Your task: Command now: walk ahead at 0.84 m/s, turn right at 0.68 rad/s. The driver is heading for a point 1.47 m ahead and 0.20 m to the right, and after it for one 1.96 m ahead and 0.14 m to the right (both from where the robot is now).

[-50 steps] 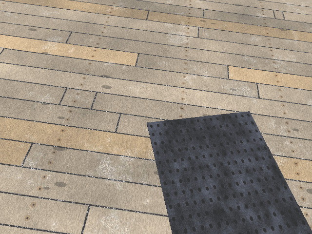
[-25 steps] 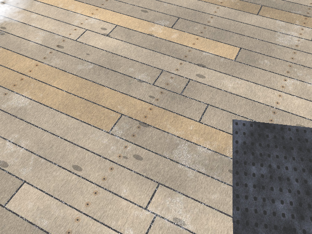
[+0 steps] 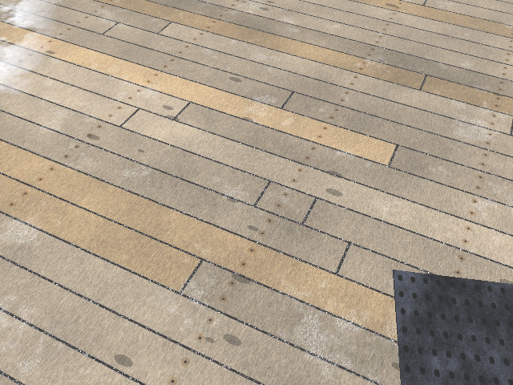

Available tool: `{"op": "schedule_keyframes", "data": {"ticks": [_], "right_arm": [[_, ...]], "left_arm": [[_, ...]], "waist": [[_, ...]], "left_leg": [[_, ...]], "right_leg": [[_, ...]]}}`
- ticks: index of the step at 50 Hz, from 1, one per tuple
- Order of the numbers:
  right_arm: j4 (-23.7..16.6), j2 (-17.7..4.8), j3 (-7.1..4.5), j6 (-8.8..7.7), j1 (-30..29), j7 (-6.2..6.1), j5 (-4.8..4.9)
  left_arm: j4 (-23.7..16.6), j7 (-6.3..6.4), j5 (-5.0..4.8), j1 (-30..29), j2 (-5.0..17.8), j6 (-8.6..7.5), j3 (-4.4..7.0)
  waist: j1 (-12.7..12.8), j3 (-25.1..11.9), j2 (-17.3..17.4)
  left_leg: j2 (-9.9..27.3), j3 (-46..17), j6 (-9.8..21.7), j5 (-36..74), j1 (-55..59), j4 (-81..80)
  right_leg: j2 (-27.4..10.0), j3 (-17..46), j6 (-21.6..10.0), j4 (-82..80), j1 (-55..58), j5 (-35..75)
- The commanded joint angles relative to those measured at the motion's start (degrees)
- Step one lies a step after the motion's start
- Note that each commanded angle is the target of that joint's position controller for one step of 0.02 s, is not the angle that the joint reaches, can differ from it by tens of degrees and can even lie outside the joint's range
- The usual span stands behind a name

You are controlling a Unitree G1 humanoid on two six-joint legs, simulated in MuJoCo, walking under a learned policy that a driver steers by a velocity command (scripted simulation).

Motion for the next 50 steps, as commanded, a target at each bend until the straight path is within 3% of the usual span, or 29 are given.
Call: {"op": "schedule_keyframes", "data": {"ticks": [1,3,5,7,8,9,10,11,12,13,14,15,17,21,23,27,29,30,31,32,33,34,35,36,39,42,44,46,50], "right_arm": [[0.05,-5.54,-1.14,-1.3,2.86,-0.44,-0.01],[1.77,-5.57,-0.84,-1.27,3.78,-0.8,0.04],[2.27,-6.18,-0.48,-1.02,2.49,-1.25,-0.1],[2.61,-9.82,-1.23,0.02,3.06,-2.98,-0.29],[0.96,-13.21,-2.23,-0.57,-2.66,-4.41,0.69],[-1.66,-19.02,-3.76,0.26,-7.87,-2.36,1.26],[-1.88,-18.89,-4.01,2.35,-12.08,0.04,1.19],[-8.44,-7.27,-2.5,2.02,-10.11,1.54,2.71],[-11.12,-5.92,-1.13,0.59,-16.45,2.29,1.06],[-12.96,-5.44,-0.27,-0.9,-17.59,2.41,0.26],[-12.1,-5.26,0.12,-2.66,-15.49,1.89,-1.16],[-11.71,-5.01,0.52,-3.08,-13.31,1.21,-1.72],[-11.13,-4.73,0.86,-0.58,-12.42,0.44,-3.22],[-14.65,-3.64,2.18,1.54,-21.77,1.68,-1.89],[-16.36,-1.54,3.37,0.85,-27.38,2.29,-0.53],[-16.65,-5.32,1.8,0.22,-28.78,1.8,-0.15],[-14.78,-8.31,-0.02,-0.01,-22.27,1.26,-0.16],[-11.87,-9.92,-1.15,0.05,-12.22,0.7,0.26],[-7.85,-12.29,-2.47,0.38,1.61,-0.12,0.26],[-5.49,-17.45,-4.19,0.69,11.0,-0.64,-0.95],[-4.16,-18.55,-4.45,0.99,7.42,0.67,-0.7],[-5.8,-13.43,-3.94,1.18,-0.52,1.61,0.07],[-5.57,-10.74,-3.61,0.93,0.06,2.01,0.77],[-4.54,-9.3,-3.29,1.03,-0.7,1.91,0.82],[-1.31,-7.01,-2.36,0.04,1.05,1.28,1.3],[-1.8,-9.56,-3.34,-0.47,1.18,0.81,1.32],[-1.53,-8.88,-3.58,-0.62,2.64,1.17,1.75],[-1.8,-11.61,-4.54,-0.74,2.73,1.31,2.48],[-0.37,-12.93,-4.98,-0.25,5.63,0.72,2.4]], "left_arm": [[-6.81,-0.71,0.22,-12.69,2.1,-1.45,-0.46],[-8.48,-1.02,0.08,-14.71,0.94,-1.57,-1.38],[-9.46,-0.42,-0.59,-14.05,0.85,-1.61,-2.01],[-8.73,0.12,-0.68,-8.75,2.41,-1.35,-1.76],[-4.43,0.16,-3.16,9.0,5.88,-0.1,0.42],[-1.9,1.43,-3.16,20.12,7.96,-2.47,1.61],[-1.46,3.36,-4.57,27.24,10.54,-4.47,2.83],[1.11,5.3,-0.34,20.05,17.45,-2.7,4.95],[-0.09,6.04,-1.03,11.49,17.32,-1.08,5.46],[-2.54,6.41,0.21,10.26,19.07,-1.12,5.89],[-1.78,5.83,-0.23,10.48,16.48,-1.3,5.27],[-1.67,5.32,-0.55,9.54,12.93,-2.2,4.43],[-2.31,4.82,-0.63,4.32,7.52,-4.04,2.32],[-2.81,4.68,-0.47,4.84,8.63,-5.89,2.13],[-1.34,4.11,-0.86,8.93,6.77,-6.55,1.67],[-0.44,3.69,-0.78,11.93,10.25,-7.67,2.28],[0.56,4.21,-0.14,12.15,12.04,-7.8,2.44],[0.67,4.56,0.68,10.81,12.92,-7.4,2.57],[-0.12,4.86,1.24,7.01,11.96,-7.13,2.22],[-2.6,4.86,0.26,6.36,6.38,-7.53,0.6],[-5.0,3.87,-0.35,10.15,2.36,-8.49,-0.85],[-5.62,4.39,0.74,4.65,4.81,-8.54,-1.18],[-6.6,4.17,1.69,-1.83,6.04,-8.98,-1.41],[-7.69,3.97,2.43,-3.8,5.46,-8.98,-1.72],[-10.54,3.06,3.8,-5.6,3.5,-6.95,-2.94],[-15.03,2.38,2.64,-13.57,2.9,-6.28,-4.39],[-16.47,1.71,1.75,-19.66,1.97,-6.52,-5.23],[-17.29,1.87,0.83,-20.25,1.66,-6.58,-5.43],[-15.93,3.64,1.02,-15.32,5.7,-7.08,-3.63]], "waist": [[-3.09,12.78,2.71],[-2.75,12.56,3.9],[-0.44,9.8,5.43],[3.53,3.99,8.49],[13.96,-11.99,9.36],[19.28,-12.46,11.68],[27.46,-10.42,10.84],[14.32,-3.74,-12.43],[10.73,-8.89,-7.99],[9.09,-7.33,-0.42],[5.73,-3.78,6.56],[2.52,0.29,6.95],[-1.84,2.49,6.37],[0.23,6.17,3.45],[4.98,7.81,-1.63],[7.65,3.76,-3.14],[3.74,-2.0,-2.75],[-1.73,-7.05,-3.91],[-9.29,-11.64,-3.73],[-11.93,-17.22,7.5],[-4.4,-16.72,22.13],[-3.44,-7.38,12.6],[-4.87,-3.26,4.34],[-2.93,-2.08,-0.35],[1.17,3.78,2.63],[0.83,7.15,3.99],[-1.67,8.12,2.48],[-2.11,5.75,5.63],[-0.57,-1.22,3.28]], "left_leg": [[15.88,-2.29,-1.61,11.65,-1.62,-7.56],[15.91,1.06,-2.84,26.48,1.21,-5.24],[14.86,5.23,-4.67,65.47,0.61,1.74],[17.01,5.34,-4.9,92.28,2.88,13.58],[16.92,3.71,-4.22,107.36,-2.45,30.42],[17.48,5.08,-2.31,100.51,-0.49,42.3],[16.43,11.31,-1.61,92.6,1.56,54.9],[4.43,4.25,-8.09,29.19,-38.97,77.25],[-1.12,-10.84,-7.17,-4.6,-55.61,85.03],[1.21,-17.84,-6.08,-4.21,-58.21,86.01],[3.75,-19.56,-4.25,-3.97,-56.71,79.39],[6.11,-19.75,-3.54,-3.24,-54.56,71.7],[7.63,-19.15,-4.76,-5.05,-46.67,65.26],[9.0,-12.77,-7.39,4.06,-37.42,44.37],[8.86,-10.48,-6.56,16.73,-33.81,30.85],[6.96,-9.38,-1.76,22.16,-34.47,22.03],[2.54,-7.25,1.1,14.55,-29.23,21.47],[0.32,-6.12,2.56,10.88,-19.79,21.86],[2.76,-8.72,4.39,7.81,-5.12,23.64],[13.21,-27.64,8.98,-13.78,8.47,21.58],[21.44,-62.43,14.13,-21.6,12.82,5.93],[20.76,-61.24,14.63,-24.5,7.49,4.03],[18.56,-52.0,13.94,-10.12,0.08,5.77],[16.06,-47.88,13.1,-10.55,-5.93,4.46],[11.11,-42.14,13.1,-4.92,-17.79,1.39],[9.35,-38.64,13.59,0.51,-27.5,-3.19],[5.58,-33.7,10.83,9.75,-30.5,-3.9],[7.29,-35.49,9.59,18.33,-30.06,-3.33],[7.12,-34.28,5.4,41.44,-17.78,11.85]], "right_leg": [[-1.0,-4.11,-2.23,-3.43,-11.32,0.01],[-0.97,-7.63,-4.08,-7.43,-9.6,-1.79],[3.65,-14.44,-6.94,-13.01,1.92,-5.3],[8.17,-17.08,-9.08,-15.33,12.88,-9.3],[10.2,-10.38,-10.15,-13.99,38.19,-7.87],[13.52,-10.16,-11.29,-16.81,36.32,-16.25],[13.63,-4.79,-12.45,-26.88,35.83,-24.58],[1.0,25.38,-25.78,-29.81,54.86,-27.68],[-4.35,44.47,-29.19,-39.96,63.73,-31.42],[-7.82,49.18,-28.23,-43.65,60.03,-31.59],[-7.56,46.85,-24.84,-46.23,54.16,-28.32],[-6.18,40.59,-22.05,-45.79,47.77,-21.18],[-0.43,29.99,-19.29,-45.82,36.12,-16.12],[4.67,21.35,-16.42,-50.9,20.75,-14.38],[3.82,19.11,-13.78,-52.89,22.4,-6.66],[-3.34,17.02,-10.42,-49.17,40.58,14.48],[-4.22,12.73,-7.71,-38.0,49.26,38.01],[-3.83,10.37,-6.66,-27.0,48.66,46.0],[-2.36,8.27,-5.62,-11.0,39.31,41.9],[3.83,3.07,-3.18,15.14,22.7,16.78],[10.49,3.99,-1.76,24.29,5.2,-22.82],[4.59,5.92,-3.03,25.02,-2.24,-17.61],[1.81,5.92,-2.55,20.82,0.12,-13.39],[0.61,5.64,-2.09,16.87,2.17,-13.66],[-1.75,5.12,0.75,7.45,4.27,-16.96],[-2.37,2.21,3.26,-7.38,8.01,-11.16],[0.01,-0.84,4.03,-18.34,15.23,-2.7],[0.93,-0.49,3.53,-23.15,22.68,4.92],[4.55,-0.57,1.54,-30.69,33.03,-2.72]]}}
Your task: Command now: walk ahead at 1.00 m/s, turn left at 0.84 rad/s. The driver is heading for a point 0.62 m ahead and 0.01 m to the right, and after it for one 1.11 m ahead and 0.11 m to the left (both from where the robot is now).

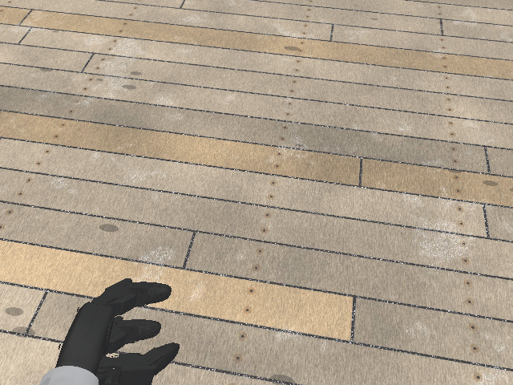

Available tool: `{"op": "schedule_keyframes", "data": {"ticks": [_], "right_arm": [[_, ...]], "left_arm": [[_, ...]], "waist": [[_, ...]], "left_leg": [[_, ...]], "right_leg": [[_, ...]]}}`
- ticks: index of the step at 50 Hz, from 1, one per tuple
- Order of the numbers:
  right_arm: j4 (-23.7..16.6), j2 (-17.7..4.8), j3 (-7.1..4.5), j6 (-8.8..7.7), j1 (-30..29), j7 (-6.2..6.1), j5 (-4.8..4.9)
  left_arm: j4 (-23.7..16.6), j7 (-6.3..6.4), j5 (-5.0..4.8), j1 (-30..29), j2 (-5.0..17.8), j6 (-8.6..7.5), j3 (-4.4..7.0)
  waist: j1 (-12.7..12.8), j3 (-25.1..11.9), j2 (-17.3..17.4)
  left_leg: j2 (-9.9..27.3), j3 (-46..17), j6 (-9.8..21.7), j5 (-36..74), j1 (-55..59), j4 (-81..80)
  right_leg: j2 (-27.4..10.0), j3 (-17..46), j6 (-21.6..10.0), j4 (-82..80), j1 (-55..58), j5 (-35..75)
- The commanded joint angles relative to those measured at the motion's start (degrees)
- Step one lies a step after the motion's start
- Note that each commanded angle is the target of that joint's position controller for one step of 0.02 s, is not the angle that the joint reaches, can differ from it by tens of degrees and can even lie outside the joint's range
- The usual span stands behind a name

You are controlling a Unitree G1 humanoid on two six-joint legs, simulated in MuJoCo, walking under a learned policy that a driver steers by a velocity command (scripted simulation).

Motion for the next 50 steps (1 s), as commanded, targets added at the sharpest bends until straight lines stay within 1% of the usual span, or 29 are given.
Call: {"op": "schedule_keyframes", "data": {"ticks": [1,2,3,4,6,7,11,16,18,20,21,22,23,24,25,26,27,29,34,38,40,42,44,45,46,47,48,49,50], "right_arm": [[-4.18,-13.9,-3.22,-0.91,-5.42,-0.39,-0.1],[-4.94,-13.01,-3.08,-1.42,-7.23,-0.09,-0.08],[-6.74,-4.11,-0.96,-2.0,-5.76,-0.46,0.87],[-9.63,-3.54,0.24,-1.21,-2.98,-0.62,1.76],[-8.68,-7.21,-0.36,0.41,-13.33,-0.42,-0.97],[-8.96,-6.33,-0.36,0.91,-16.66,0.34,-1.61],[-13.2,-1.6,0.94,3.32,-22.48,2.46,-2.7],[-18.71,-2.27,3.05,1.96,-31.47,4.33,-2.86],[-18.53,-2.81,3.45,1.44,-34.5,4.44,-2.94],[-16.79,-5.24,2.76,1.1,-30.3,3.12,-3.35],[-14.3,-7.32,1.91,0.8,-19.96,2.16,-3.86],[-10.39,-10.33,0.59,0.75,-8.88,0.93,-4.63],[-8.71,-16.58,-1.1,0.67,-2.88,-0.68,-5.56],[-10.22,-21.44,-2.19,0.11,-4.3,-1.27,-6.15],[-10.41,-17.56,-1.93,0.43,-6.84,-1.18,-4.53],[-9.56,-12.89,-0.7,-0.09,-12.11,-1.13,-4.07],[-9.12,-9.84,-0.17,-0.56,-15.44,-0.77,-3.78],[-8.13,-6.79,0.59,-1.19,-16.61,-0.8,-2.81],[-4.33,-2.1,1.37,-3.63,-15.38,-0.34,-1.41],[-3.44,-4.81,0.85,-4.17,-15.29,-1.41,-1.54],[-3.42,-8.74,0.23,-4.17,-14.57,-2.02,-1.35],[-3.78,-12.25,-0.8,-2.2,-13.99,-2.82,-1.85],[-5.52,-14.95,-1.78,0.33,-17.89,-3.17,-2.8],[-6.21,-13.72,-1.61,0.46,-18.21,-2.18,-2.4],[-7.74,-1.78,1.57,-0.28,-13.35,-1.35,-3.86],[-12.92,-2.84,2.22,-1.61,-10.93,-1.3,-1.84],[-11.81,-6.92,1.94,-2.74,-15.29,-1.47,-1.85],[-11.2,-7.35,1.79,-2.82,-18.07,-1.64,-1.77],[-10.47,-6.0,2.23,-2.36,-16.68,-1.98,-2.34]], "left_arm": [[0.63,1.92,-0.17,12.71,10.26,-0.91,4.37],[2.43,3.14,0.4,23.0,13.0,-1.24,5.76],[3.23,4.29,2.52,32.22,17.23,-1.21,7.43],[3.46,3.93,1.79,29.31,19.67,-0.33,8.24],[3.36,3.47,0.75,21.82,9.01,-0.13,6.62],[4.66,3.27,1.12,22.25,7.77,-0.27,6.34],[10.57,2.23,-0.92,25.92,3.91,-2.36,5.47],[12.7,1.57,-1.49,23.93,7.48,-3.4,5.89],[15.28,1.31,-2.3,27.44,10.32,-2.95,6.37],[16.04,1.36,-2.08,28.99,14.94,-2.62,6.96],[16.66,1.81,-1.38,27.3,18.84,-1.97,7.99],[16.82,2.12,-1.66,27.09,18.54,-1.31,8.0],[15.67,1.73,-1.0,30.19,11.47,-1.05,6.43],[13.03,1.54,-3.37,38.83,2.98,-1.06,4.73],[12.57,1.93,-3.47,30.93,9.19,-0.68,6.17],[12.17,1.76,-3.36,27.07,9.4,-0.46,6.48],[13.11,1.37,-2.92,26.88,7.71,-0.11,6.07],[14.63,0.43,-1.71,29.66,5.24,1.92,5.91],[10.08,-1.35,-1.37,16.93,1.88,4.41,5.62],[6.2,-3.03,-1.39,8.23,2.48,3.77,4.71],[5.72,-3.35,-1.38,8.66,2.81,3.62,4.63],[7.83,-2.45,-1.67,15.68,6.3,3.66,5.69],[13.43,-1.07,-1.77,36.53,11.44,3.78,8.33],[14.89,0.33,-2.52,39.57,14.09,4.26,10.16],[14.39,1.0,-1.55,32.29,18.23,4.54,10.33],[11.75,1.17,-1.02,30.49,21.24,5.04,11.26],[11.11,2.01,-0.4,28.84,16.86,4.69,10.64],[12.14,2.33,-0.94,26.22,13.62,4.09,9.7],[12.33,2.26,-1.07,24.19,12.56,3.02,9.16]], "waist": [[12.73,-7.91,0.88],[17.86,-13.33,0.32],[18.87,-21.87,-10.25],[15.0,-26.5,-20.2],[14.79,-8.24,-5.02],[14.47,-4.37,-1.75],[10.62,1.36,-4.3],[7.16,6.44,-3.76],[7.72,7.73,-2.14],[5.44,2.38,-3.25],[-1.1,-2.35,-5.91],[-6.73,-8.35,-4.53],[-5.4,-15.88,3.18],[2.36,-25.78,17.57],[0.13,-21.9,8.27],[3.15,-9.67,5.1],[5.69,-4.38,3.58],[9.51,-2.37,6.71],[10.88,5.98,4.39],[11.39,8.49,1.73],[12.91,6.9,2.5],[16.85,1.28,4.59],[26.75,-9.36,4.71],[26.88,-9.69,-1.35],[15.85,-3.96,-15.69],[14.23,-17.92,-17.44],[14.73,-9.66,-5.23],[11.9,-1.41,3.73],[8.73,1.06,4.51]], "left_leg": [[7.55,-5.23,2.59,47.92,-14.88,17.15],[5.16,-3.99,1.65,39.95,-23.48,31.72],[1.08,1.55,1.25,7.26,-36.48,51.59],[0.83,6.8,1.03,-6.45,-46.41,63.23],[7.53,9.14,1.21,4.14,-51.47,62.45],[8.93,9.52,0.83,4.91,-50.32,60.74],[11.86,9.45,0.03,5.18,-51.84,57.48],[8.75,14.33,0.2,19.56,-39.67,30.51],[7.14,19.12,1.13,23.36,-29.66,24.21],[3.36,20.26,1.81,17.85,-22.68,23.52],[2.61,18.04,2.4,13.21,-14.06,20.9],[4.07,16.25,2.56,13.62,0.41,17.76],[17.05,2.77,1.35,-2.17,14.1,18.96],[33.21,-25.0,3.74,-12.05,23.34,10.12],[30.76,-26.73,2.64,-13.27,16.17,2.59],[27.92,-15.38,2.6,-6.8,6.63,2.73],[25.37,-8.31,2.21,1.08,-0.66,1.4],[22.96,1.06,1.78,4.93,-9.91,-1.95],[17.88,20.28,-0.86,19.03,-13.29,-8.82],[16.32,30.01,-1.59,32.14,-12.18,-11.7],[18.8,31.76,-2.35,54.41,-7.7,-7.51],[19.32,31.79,-3.06,77.56,0.16,4.99],[20.85,29.31,-1.97,78.48,-4.98,33.62],[14.59,29.6,-3.66,53.18,-14.09,54.8],[6.12,25.07,-5.06,-7.32,-36.04,76.65],[3.16,12.44,-5.05,-6.73,-47.92,82.7],[6.74,10.85,-4.7,-0.59,-52.47,79.59],[9.4,11.35,-4.18,3.58,-48.65,73.28],[10.87,11.69,-4.6,4.13,-44.3,70.19]], "right_leg": [[4.46,-3.65,-1.71,-2.29,33.12,-5.82],[-1.74,1.52,-3.15,-0.89,46.96,-12.78],[-19.68,22.38,-6.62,-4.15,61.62,-35.16],[-27.82,47.19,-11.12,-14.38,61.99,-47.04],[-20.8,29.54,-9.62,-15.1,46.41,-36.92],[-18.26,21.8,-8.76,-16.08,41.47,-24.97],[-14.03,6.61,-7.07,-20.08,33.48,-7.57],[-9.05,-7.27,-7.55,-28.97,21.81,5.29],[-9.88,-6.32,-9.02,-32.48,21.7,15.15],[-10.45,-6.96,-9.05,-21.3,29.85,45.5],[-11.41,-7.51,-8.18,-8.83,31.9,51.1],[-8.89,-8.33,-7.09,7.21,26.44,42.85],[-3.34,-6.78,-6.84,28.99,14.5,6.81],[3.19,0.31,-6.57,49.72,-0.69,-29.19],[1.76,2.51,-7.29,52.76,-4.97,-22.28],[-0.87,1.36,-7.19,49.4,-7.58,-16.01],[-3.09,0.68,-6.69,45.92,-5.95,-13.5],[-4.85,0.18,-5.46,43.78,-0.28,-13.26],[-5.99,-3.13,-5.05,36.62,-7.64,-3.91],[-3.53,-9.86,-7.99,16.82,-1.51,6.78],[-0.66,-12.57,-10.15,11.89,4.64,8.13],[4.84,-15.59,-11.72,11.37,11.42,1.06],[8.1,-12.09,-14.35,10.88,33.74,-8.43],[8.83,-7.13,-15.74,6.22,41.82,-13.05],[-3.35,12.2,-18.73,6.65,46.39,-5.15],[-12.65,42.26,-27.79,-11.2,57.61,-22.44],[-14.43,44.13,-24.71,-19.16,51.24,-23.59],[-12.29,35.25,-20.9,-17.68,40.12,-12.31],[-11.96,29.23,-20.04,-14.93,32.06,5.76]]}}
